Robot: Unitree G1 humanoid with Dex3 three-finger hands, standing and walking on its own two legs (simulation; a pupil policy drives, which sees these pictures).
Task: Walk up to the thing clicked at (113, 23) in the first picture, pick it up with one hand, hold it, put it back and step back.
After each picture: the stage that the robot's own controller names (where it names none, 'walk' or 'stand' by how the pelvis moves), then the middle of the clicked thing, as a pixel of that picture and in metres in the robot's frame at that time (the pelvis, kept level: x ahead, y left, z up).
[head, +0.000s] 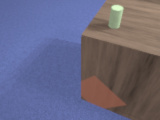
stand; (115, 17) +0.83 -0.17 +0.01
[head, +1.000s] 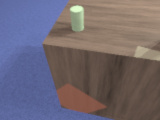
walk; (77, 19) +0.75 +0.08 +0.04
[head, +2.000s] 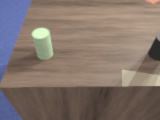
stand; (43, 44) +0.51 +0.19 +0.05
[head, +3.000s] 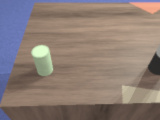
stand; (43, 61) +0.47 +0.18 +0.01
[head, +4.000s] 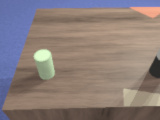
stand; (44, 65) +0.46 +0.17 +0.01
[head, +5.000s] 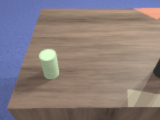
stand; (49, 64) +0.47 +0.16 +0.01
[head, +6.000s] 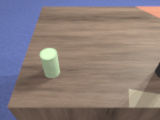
stand; (50, 63) +0.47 +0.16 +0.01
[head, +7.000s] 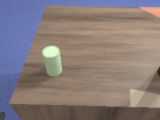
rise first; (52, 61) +0.48 +0.15 +0.01
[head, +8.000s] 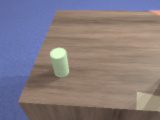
go down; (60, 62) +0.48 +0.14 +0.02
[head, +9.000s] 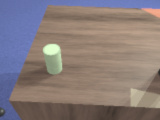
go down; (53, 59) +0.49 +0.14 +0.03
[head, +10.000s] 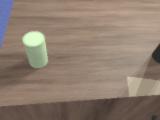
go down; (36, 50) +0.46 +0.14 +0.06
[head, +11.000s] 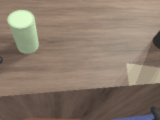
close in; (25, 33) +0.48 +0.15 +0.09
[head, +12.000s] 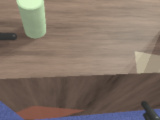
close; (33, 16) +0.51 +0.12 +0.11
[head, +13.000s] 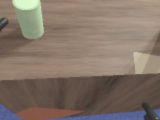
close; (30, 17) +0.51 +0.13 +0.11
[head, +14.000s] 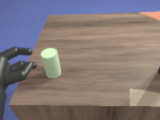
lift; (51, 63) +0.48 +0.15 +0.05
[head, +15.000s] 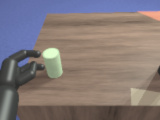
close; (53, 63) +0.48 +0.15 +0.04
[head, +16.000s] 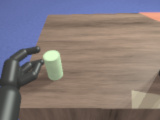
stand; (53, 65) +0.48 +0.14 +0.03
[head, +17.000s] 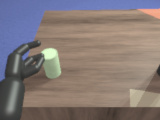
stand; (51, 63) +0.48 +0.14 +0.03
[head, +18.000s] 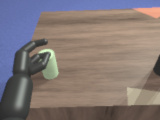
stand; (48, 64) +0.48 +0.15 +0.03
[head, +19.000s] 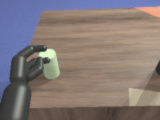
crouch; (49, 64) +0.47 +0.15 +0.03
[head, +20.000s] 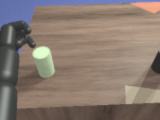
crouch; (44, 62) +0.47 +0.15 +0.03
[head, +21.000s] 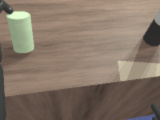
lower; (21, 32) +0.51 +0.14 +0.09
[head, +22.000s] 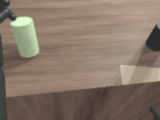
lower; (25, 37) +0.50 +0.15 +0.09
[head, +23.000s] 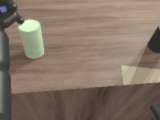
lower; (32, 39) +0.50 +0.14 +0.09
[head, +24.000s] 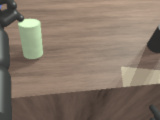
lower; (31, 39) +0.49 +0.13 +0.09
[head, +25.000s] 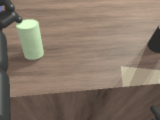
lower; (31, 40) +0.49 +0.13 +0.09
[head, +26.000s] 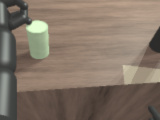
loosen; (38, 40) +0.49 +0.12 +0.09
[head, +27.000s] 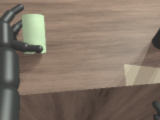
open; (34, 35) +0.49 +0.12 +0.10
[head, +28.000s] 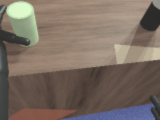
withdraw; (24, 25) +0.50 +0.11 +0.12
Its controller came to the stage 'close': yes
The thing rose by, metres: 0.01
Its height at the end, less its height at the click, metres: +0.00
